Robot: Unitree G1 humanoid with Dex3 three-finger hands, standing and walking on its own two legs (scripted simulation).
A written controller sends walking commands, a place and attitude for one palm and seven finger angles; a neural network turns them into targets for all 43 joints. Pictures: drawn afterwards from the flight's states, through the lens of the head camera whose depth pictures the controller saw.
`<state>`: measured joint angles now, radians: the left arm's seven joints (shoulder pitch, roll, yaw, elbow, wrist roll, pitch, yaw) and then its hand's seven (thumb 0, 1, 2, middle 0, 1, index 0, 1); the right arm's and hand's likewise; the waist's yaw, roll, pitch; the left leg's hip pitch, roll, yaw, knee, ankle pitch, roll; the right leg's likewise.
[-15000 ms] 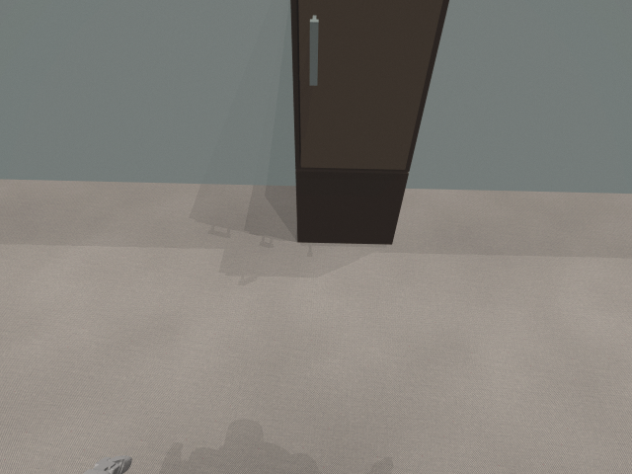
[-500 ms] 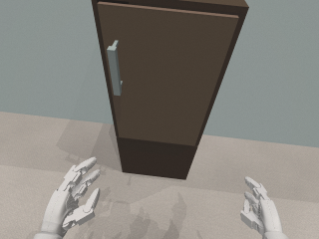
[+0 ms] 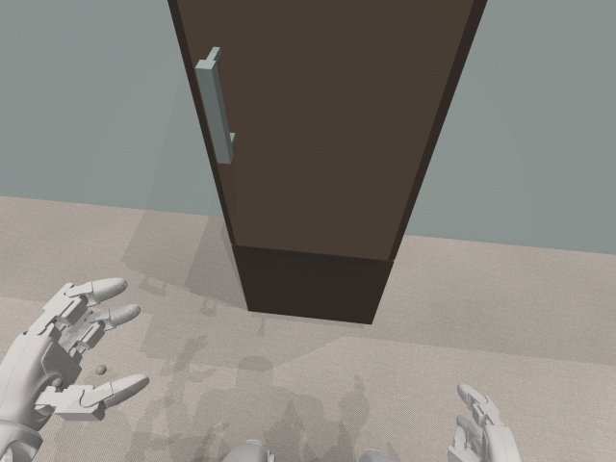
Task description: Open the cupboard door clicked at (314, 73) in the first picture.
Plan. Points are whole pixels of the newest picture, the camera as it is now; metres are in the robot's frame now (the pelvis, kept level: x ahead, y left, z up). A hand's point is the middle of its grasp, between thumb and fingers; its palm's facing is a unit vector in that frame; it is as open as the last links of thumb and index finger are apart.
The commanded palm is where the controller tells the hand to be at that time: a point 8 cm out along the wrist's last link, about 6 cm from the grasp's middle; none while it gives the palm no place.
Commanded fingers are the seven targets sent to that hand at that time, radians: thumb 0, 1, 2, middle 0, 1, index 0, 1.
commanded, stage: raise the hand with hooked fingers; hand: left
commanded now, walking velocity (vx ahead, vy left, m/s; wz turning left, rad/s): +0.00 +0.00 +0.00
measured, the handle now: (220, 108) +0.59 +0.17 +0.13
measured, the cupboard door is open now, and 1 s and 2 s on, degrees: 0 0 0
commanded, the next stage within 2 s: move the hooked fingers beside the handle in 1.24 s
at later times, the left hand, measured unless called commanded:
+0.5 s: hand (38, 321) +0.24 +0.29 +0.11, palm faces -0.03 -1.00 -0.06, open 13.8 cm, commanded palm +0.22 +0.34 +0.12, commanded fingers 0.00 -0.50 0.30 -0.30 -1.20 -0.30 -1.20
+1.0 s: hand (50, 270) +0.29 +0.29 +0.13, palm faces -0.07 -1.00 -0.02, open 14.0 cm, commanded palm +0.26 +0.34 +0.14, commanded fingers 0.00 -0.50 0.30 -0.30 -1.20 -0.30 -1.20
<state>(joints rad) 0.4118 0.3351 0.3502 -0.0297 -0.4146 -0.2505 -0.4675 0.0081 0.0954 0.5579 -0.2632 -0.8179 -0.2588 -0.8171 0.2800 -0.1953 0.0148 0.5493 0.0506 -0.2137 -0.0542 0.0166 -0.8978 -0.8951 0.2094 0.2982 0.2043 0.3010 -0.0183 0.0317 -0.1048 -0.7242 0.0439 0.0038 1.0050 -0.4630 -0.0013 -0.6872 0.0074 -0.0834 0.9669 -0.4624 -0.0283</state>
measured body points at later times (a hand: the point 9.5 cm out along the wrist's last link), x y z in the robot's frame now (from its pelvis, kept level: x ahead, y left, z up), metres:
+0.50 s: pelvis -0.01 +0.03 +0.02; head +0.00 +0.04 +0.47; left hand +0.24 +0.35 +0.12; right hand +0.18 -0.20 -0.03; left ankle +0.02 +0.12 -0.68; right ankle +0.01 -0.10 -0.68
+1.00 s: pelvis +0.01 +0.02 +0.03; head +0.03 +0.03 +0.48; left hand +0.29 +0.34 +0.14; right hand +0.16 -0.23 -0.03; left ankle +0.02 +0.12 -0.68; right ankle +0.01 -0.10 -0.68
